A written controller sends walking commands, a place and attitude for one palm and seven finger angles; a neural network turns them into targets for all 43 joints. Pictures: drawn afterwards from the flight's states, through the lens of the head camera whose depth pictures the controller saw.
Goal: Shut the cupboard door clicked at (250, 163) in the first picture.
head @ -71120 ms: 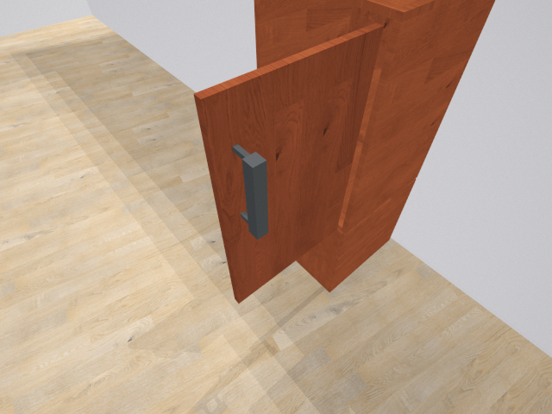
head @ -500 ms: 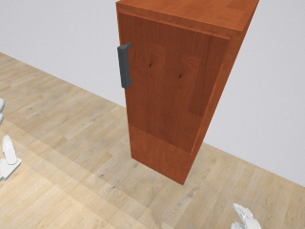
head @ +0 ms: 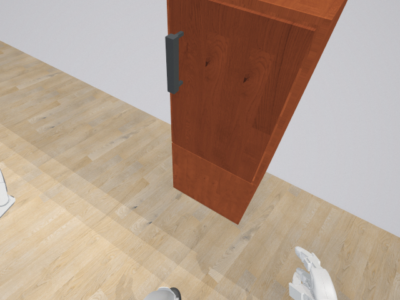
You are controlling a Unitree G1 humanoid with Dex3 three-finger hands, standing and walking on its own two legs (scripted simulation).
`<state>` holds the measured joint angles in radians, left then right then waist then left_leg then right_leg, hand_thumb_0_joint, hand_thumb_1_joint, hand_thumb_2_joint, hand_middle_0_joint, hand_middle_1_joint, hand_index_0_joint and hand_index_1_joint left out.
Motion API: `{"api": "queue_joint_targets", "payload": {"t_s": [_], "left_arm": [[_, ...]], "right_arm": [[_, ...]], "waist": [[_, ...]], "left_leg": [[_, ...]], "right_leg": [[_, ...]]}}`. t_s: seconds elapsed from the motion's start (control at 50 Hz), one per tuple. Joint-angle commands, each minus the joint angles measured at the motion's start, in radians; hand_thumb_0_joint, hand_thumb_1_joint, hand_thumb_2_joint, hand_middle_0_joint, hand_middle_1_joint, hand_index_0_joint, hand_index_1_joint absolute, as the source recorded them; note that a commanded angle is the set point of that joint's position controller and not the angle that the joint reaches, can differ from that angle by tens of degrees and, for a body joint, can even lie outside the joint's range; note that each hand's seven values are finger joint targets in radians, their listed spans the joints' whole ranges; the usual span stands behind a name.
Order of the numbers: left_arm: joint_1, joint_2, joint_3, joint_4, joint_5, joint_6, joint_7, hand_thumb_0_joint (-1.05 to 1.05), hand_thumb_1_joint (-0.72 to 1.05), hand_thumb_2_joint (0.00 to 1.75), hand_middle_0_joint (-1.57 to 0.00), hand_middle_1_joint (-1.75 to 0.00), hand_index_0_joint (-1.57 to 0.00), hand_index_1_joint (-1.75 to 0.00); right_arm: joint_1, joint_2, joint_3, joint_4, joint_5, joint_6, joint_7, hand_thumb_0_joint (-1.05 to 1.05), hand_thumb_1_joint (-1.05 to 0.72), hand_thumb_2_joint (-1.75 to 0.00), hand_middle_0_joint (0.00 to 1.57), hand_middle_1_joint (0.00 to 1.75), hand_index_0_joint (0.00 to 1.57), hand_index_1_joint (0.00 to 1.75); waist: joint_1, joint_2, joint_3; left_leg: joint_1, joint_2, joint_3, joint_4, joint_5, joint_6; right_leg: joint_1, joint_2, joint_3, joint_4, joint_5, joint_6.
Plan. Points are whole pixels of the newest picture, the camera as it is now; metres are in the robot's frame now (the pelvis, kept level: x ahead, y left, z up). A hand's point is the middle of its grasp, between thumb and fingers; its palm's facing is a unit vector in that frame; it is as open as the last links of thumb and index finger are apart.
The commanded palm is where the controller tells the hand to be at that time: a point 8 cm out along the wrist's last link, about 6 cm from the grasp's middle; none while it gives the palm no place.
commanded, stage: step back with the hand held close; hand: left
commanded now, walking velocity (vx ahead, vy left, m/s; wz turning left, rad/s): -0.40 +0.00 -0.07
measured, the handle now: (176, 63) +0.73 +0.14 +0.08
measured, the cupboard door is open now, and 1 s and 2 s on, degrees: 0 0 0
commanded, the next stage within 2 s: stop stepping back and stand still in 0.38 s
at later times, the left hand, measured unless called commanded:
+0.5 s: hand out of the picture +0.17 +0.30 +0.18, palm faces +0.38 -0.84 -0.39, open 7.4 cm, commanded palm +0.09 +0.34 +0.20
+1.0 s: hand out of the picture +0.10 +0.30 +0.19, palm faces +0.31 -0.85 -0.43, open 7.4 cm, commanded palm +0.04 +0.35 +0.20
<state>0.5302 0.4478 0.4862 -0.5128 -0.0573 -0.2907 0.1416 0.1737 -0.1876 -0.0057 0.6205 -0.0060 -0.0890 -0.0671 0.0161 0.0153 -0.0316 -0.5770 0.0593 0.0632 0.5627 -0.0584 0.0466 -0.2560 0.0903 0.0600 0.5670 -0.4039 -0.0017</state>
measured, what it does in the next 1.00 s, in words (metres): walks backwards: right foot, then left foot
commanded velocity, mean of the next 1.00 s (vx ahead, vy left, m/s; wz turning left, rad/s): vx -0.11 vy -0.05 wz -0.02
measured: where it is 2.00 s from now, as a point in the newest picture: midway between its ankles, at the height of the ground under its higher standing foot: outside the picture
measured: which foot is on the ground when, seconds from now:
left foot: down 0.00-0.68, up 0.70-0.76, down 0.78-0.96, up 0.98-1.00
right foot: down 0.00-0.44, up 0.46-0.64, down 0.66-1.00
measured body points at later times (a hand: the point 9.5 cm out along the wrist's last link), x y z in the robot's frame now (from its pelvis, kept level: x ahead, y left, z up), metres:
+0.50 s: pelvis -0.06 +0.04 +0.00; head -0.05 +0.08 +0.45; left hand +0.14 +0.34 +0.20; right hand +0.08 -0.22 -0.07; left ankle +0.09 +0.09 -0.72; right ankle -0.08 -0.12 -0.70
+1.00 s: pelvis -0.13 +0.07 +0.01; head -0.15 +0.09 +0.46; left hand +0.07 +0.35 +0.22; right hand -0.03 -0.18 -0.07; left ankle +0.00 +0.13 -0.70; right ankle -0.17 +0.00 -0.72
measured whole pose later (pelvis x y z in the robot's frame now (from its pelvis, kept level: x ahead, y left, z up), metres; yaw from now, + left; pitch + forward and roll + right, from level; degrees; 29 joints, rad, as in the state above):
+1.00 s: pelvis -0.13 +0.07 +0.01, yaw -6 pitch -1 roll -1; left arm 0.56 0.44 0.43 -0.53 -0.07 -0.13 0.15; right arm 0.29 -0.17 0.01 0.63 -0.01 -0.07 -0.05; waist -0.04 -0.02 -0.04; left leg -0.47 -0.04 0.05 0.60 -0.27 -0.03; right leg -0.17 0.09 -0.02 0.49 -0.38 -0.09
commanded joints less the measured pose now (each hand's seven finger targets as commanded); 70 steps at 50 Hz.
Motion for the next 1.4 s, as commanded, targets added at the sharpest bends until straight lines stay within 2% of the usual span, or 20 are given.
{"api": "queue_joint_targets", "payload": {"t_s": [0.0,0.16,0.26,0.32,0.38,0.42,0.54,0.6,0.66,0.7,0.78,0.82,0.86,0.9,0.94,0.96,0.98,1.1,1.2,1.38], "left_arm": [[-0.122,0.193,0.041,-0.237,-0.009,-0.059,0.022,0.00,0.90,0.90,-0.20,-0.30,-0.20,-0.30],[-0.019,0.232,0.150,-0.158,-0.021,-0.053,0.016,0.00,0.90,0.90,-0.20,-0.30,-0.20,-0.30],[0.024,0.215,0.099,-0.230,-0.030,-0.046,0.021,0.00,0.90,0.90,-0.20,-0.30,-0.20,-0.30],[-0.060,0.175,0.021,-0.182,0.008,-0.004,0.040,0.00,0.90,0.90,-0.20,-0.30,-0.20,-0.30],[-0.171,0.196,0.038,-0.205,0.014,-0.006,0.041,0.00,0.90,0.90,-0.20,-0.30,-0.20,-0.30],[-0.123,0.213,0.100,-0.207,0.008,-0.042,0.031,0.00,0.90,0.90,-0.20,-0.30,-0.20,-0.30],[0.063,0.169,0.083,-0.328,-0.038,-0.021,0.009,0.00,0.90,0.90,-0.20,-0.30,-0.20,-0.30],[0.090,0.190,0.086,-0.321,-0.034,0.016,0.009,0.00,0.90,0.90,-0.20,-0.30,-0.20,-0.30],[-0.031,0.247,0.128,-0.263,-0.034,0.038,0.035,0.00,0.90,0.90,-0.20,-0.30,-0.20,-0.30],[-0.046,0.142,0.035,-0.152,-0.026,0.101,0.033,0.00,0.90,0.90,-0.20,-0.30,-0.20,-0.30],[-0.194,0.180,0.036,-0.136,-0.008,0.096,0.037,0.00,0.90,0.90,-0.20,-0.30,-0.20,-0.30],[-0.161,0.180,0.051,-0.195,-0.013,0.087,0.035,0.00,0.90,0.90,-0.20,-0.30,-0.20,-0.30],[-0.119,0.206,0.066,-0.256,-0.024,0.083,0.025,0.00,0.90,0.90,-0.20,-0.30,-0.20,-0.30],[0.006,0.177,0.050,-0.243,-0.016,0.083,0.018,0.00,0.90,0.90,-0.20,-0.30,-0.20,-0.30],[0.060,0.201,0.083,-0.262,-0.006,0.087,0.019,0.00,0.90,0.90,-0.20,-0.30,-0.20,-0.30],[0.016,0.222,0.119,-0.298,-0.013,0.077,0.031,0.00,0.90,0.90,-0.20,-0.30,-0.20,-0.30],[-0.003,0.187,0.079,-0.258,-0.012,0.078,0.038,0.00,0.90,0.90,-0.20,-0.30,-0.20,-0.30],[-0.101,0.145,0.026,-0.058,0.018,0.066,0.071,0.00,0.90,0.90,-0.20,-0.30,-0.20,-0.30],[-0.033,0.169,0.052,-0.157,0.001,0.053,0.050,0.00,0.90,0.90,-0.20,-0.30,-0.20,-0.30],[0.022,0.138,0.054,-0.166,-0.005,0.050,0.041,0.00,0.90,0.90,-0.20,-0.30,-0.20,-0.30]], "right_arm": [[-0.051,-0.131,-0.059,-0.113,0.016,-0.055,-0.021,0.00,-0.90,-0.90,0.20,0.30,0.20,0.30],[-0.109,-0.168,-0.066,-0.153,-0.008,-0.028,-0.035,0.00,-0.90,-0.90,0.20,0.30,0.20,0.30],[-0.022,-0.128,-0.065,-0.132,0.005,-0.033,-0.007,0.00,-0.90,-0.90,0.20,0.30,0.20,0.30],[0.000,-0.123,-0.052,-0.107,-0.005,-0.014,-0.007,0.00,-0.90,-0.90,0.20,0.30,0.20,0.30],[-0.042,-0.165,-0.043,-0.121,-0.002,-0.033,-0.047,0.00,-0.90,-0.90,0.20,0.30,0.20,0.30],[-0.062,-0.176,-0.064,-0.127,-0.004,-0.065,-0.045,0.00,-0.90,-0.90,0.20,0.30,0.20,0.30],[-0.013,-0.135,-0.054,-0.144,-0.010,-0.081,0.010,0.00,-0.90,-0.90,0.20,0.30,0.20,0.30],[0.009,-0.135,-0.040,-0.139,-0.009,-0.067,0.009,0.00,-0.90,-0.90,0.20,0.30,0.20,0.30],[0.019,-0.140,-0.035,-0.097,-0.027,-0.049,-0.003,0.00,-0.90,-0.90,0.20,0.30,0.20,0.30],[0.021,-0.139,-0.047,-0.088,0.000,-0.028,-0.023,0.00,-0.90,-0.90,0.20,0.30,0.20,0.30],[-0.031,-0.150,-0.022,-0.100,0.009,-0.043,-0.048,0.00,-0.90,-0.90,0.20,0.30,0.20,0.30],[-0.045,-0.156,-0.018,-0.120,-0.002,-0.048,-0.041,0.00,-0.90,-0.90,0.20,0.30,0.20,0.30],[-0.047,-0.139,-0.032,-0.132,-0.012,-0.060,-0.025,0.00,-0.90,-0.90,0.20,0.30,0.20,0.30],[-0.030,-0.127,-0.031,-0.140,-0.008,-0.049,-0.006,0.00,-0.90,-0.90,0.20,0.30,0.20,0.30],[-0.009,-0.124,-0.047,-0.146,-0.002,-0.021,0.006,0.00,-0.90,-0.90,0.20,0.30,0.20,0.30],[-0.013,-0.140,-0.053,-0.136,-0.007,-0.021,0.010,0.00,-0.90,-0.90,0.20,0.30,0.20,0.30],[0.012,-0.127,-0.038,-0.109,-0.010,-0.013,0.009,0.00,-0.90,-0.90,0.20,0.30,0.20,0.30],[-0.004,-0.135,-0.035,-0.099,0.005,-0.036,-0.035,0.00,-0.90,-0.90,0.20,0.30,0.20,0.30],[-0.005,-0.147,-0.033,-0.117,0.016,-0.052,-0.038,0.00,-0.90,-0.90,0.20,0.30,0.20,0.30],[-0.004,-0.131,-0.033,-0.133,0.019,-0.057,-0.008,0.00,-0.90,-0.90,0.20,0.30,0.20,0.30]], "waist": [[-0.040,-0.085,-0.217],[-0.020,0.250,-0.059],[-0.033,-0.053,-0.148],[-0.058,-0.172,-0.010],[-0.052,0.134,0.101],[-0.023,0.309,-0.078],[-0.010,0.296,-0.216],[-0.022,0.156,-0.143],[-0.038,-0.059,-0.111],[-0.059,-0.145,0.002],[-0.059,0.158,0.095],[-0.029,0.319,0.042],[-0.001,0.297,-0.020],[-0.005,0.156,-0.043],[-0.014,-0.143,-0.047],[-0.013,-0.172,-0.033],[-0.037,-0.145,0.018],[-0.031,-0.031,0.052],[-0.034,0.099,-0.040],[-0.029,0.076,-0.104]], "left_leg": [[0.496,0.033,-0.034,0.011,-0.042,-0.053],[0.027,0.200,-0.282,-0.450,-0.638,-0.031],[0.448,-0.006,-0.018,0.074,-0.281,-0.098],[0.424,-0.023,-0.091,0.279,-0.292,-0.085],[0.193,0.089,-0.259,-0.255,-0.267,-0.025],[-0.028,0.276,-0.448,-0.521,-0.703,0.034],[0.230,0.145,-0.197,-0.439,-0.461,-0.065],[0.271,0.034,-0.082,-0.272,-0.375,-0.113],[0.456,-0.015,-0.096,0.199,-0.222,-0.092],[0.418,-0.016,-0.140,0.256,-0.237,-0.081],[0.306,0.076,-0.306,-0.245,-0.475,-0.049],[0.143,0.149,-0.456,-0.581,-0.832,-0.148],[0.101,0.126,-0.371,-0.599,-0.702,-0.209],[0.037,0.051,-0.175,-0.418,-0.558,-0.154],[0.170,-0.091,-0.006,0.210,-0.328,-0.103],[0.150,-0.089,-0.062,0.427,-0.307,-0.095],[0.022,-0.054,-0.103,0.504,-0.279,-0.087],[0.284,-0.027,0.002,0.007,-0.264,-0.034],[0.370,0.126,-0.197,-0.168,0.047,0.019],[0.327,0.060,-0.070,-0.101,0.078,-0.036]], "right_leg": [[-0.199,-0.196,0.134,-0.183,0.399,-0.009],[0.086,0.011,-0.037,0.000,-0.083,-0.029],[-0.328,-0.227,0.168,-0.318,-0.137,-0.123],[-0.520,-0.347,0.196,-0.360,-0.162,-0.135],[-0.304,-0.063,-0.024,-0.056,-0.023,0.003],[0.094,0.034,-0.042,0.279,-0.086,0.008],[0.118,0.050,-0.143,0.053,-0.148,-0.024],[0.121,-0.032,-0.094,-0.282,-0.043,-0.047],[-0.267,-0.346,0.144,-0.372,-0.083,-0.194],[-0.356,-0.294,0.096,-0.309,-0.258,-0.186],[-0.217,-0.090,-0.062,-0.069,-0.176,-0.045],[0.020,0.052,-0.125,0.147,-0.181,-0.027],[0.159,0.066,-0.140,0.122,-0.145,-0.037],[0.296,0.021,-0.117,-0.100,-0.094,-0.062],[-0.023,-0.283,0.241,-0.391,-0.253,-0.163],[-0.154,-0.429,0.402,-0.461,-0.291,-0.261],[-0.101,-0.416,0.334,-0.415,-0.258,-0.270],[-0.098,-0.267,0.098,-0.272,-0.140,-0.133],[-0.004,-0.103,-0.072,-0.025,0.231,0.003],[0.128,-0.136,-0.022,-0.113,0.430,-0.016]]}}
